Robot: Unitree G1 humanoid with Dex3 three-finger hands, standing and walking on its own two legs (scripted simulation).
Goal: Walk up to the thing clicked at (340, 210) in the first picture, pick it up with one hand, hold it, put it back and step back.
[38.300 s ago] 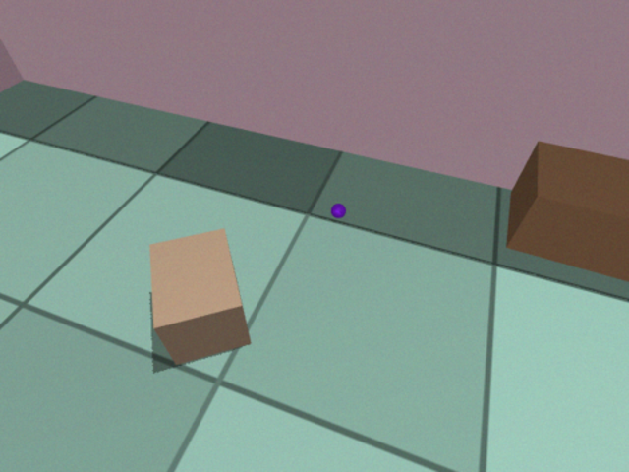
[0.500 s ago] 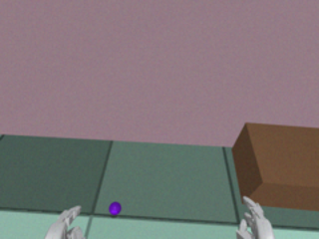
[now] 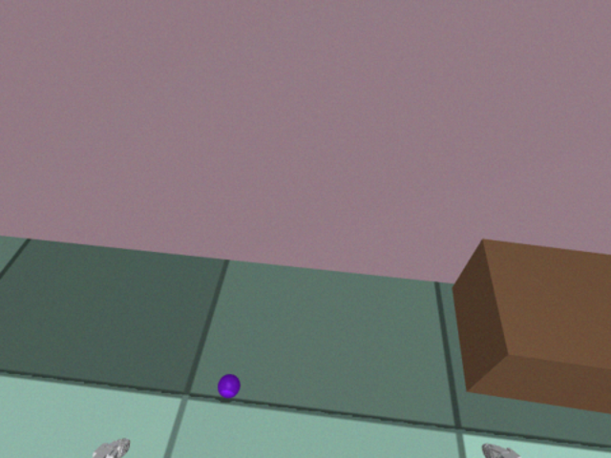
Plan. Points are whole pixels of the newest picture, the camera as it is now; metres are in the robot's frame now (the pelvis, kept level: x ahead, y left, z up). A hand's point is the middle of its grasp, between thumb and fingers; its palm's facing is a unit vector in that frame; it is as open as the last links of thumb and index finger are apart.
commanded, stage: stand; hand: left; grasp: from above
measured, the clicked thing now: (229, 386) +0.44 +0.23 -0.71
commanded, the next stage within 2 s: none
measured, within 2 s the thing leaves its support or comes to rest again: neither
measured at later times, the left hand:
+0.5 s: hand out of the picture +0.03 +0.25 -0.13, palm faces +0.04 -0.94 -0.33, open 7.4 cm
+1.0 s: hand out of the picture +0.05 +0.24 -0.13, palm faces +0.02 -0.95 -0.32, open 7.4 cm
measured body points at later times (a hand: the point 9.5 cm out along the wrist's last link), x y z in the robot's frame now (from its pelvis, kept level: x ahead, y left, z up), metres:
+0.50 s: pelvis +0.00 +0.01 +0.03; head -0.01 +0.00 +0.48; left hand +0.03 +0.29 -0.11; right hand +0.06 -0.27 -0.11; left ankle +0.02 +0.13 -0.71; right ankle +0.00 -0.14 -0.71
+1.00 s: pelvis +0.00 +0.00 +0.04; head +0.01 +0.00 +0.49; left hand +0.05 +0.29 -0.10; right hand +0.06 -0.29 -0.10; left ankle +0.02 +0.13 -0.71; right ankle +0.00 -0.14 -0.71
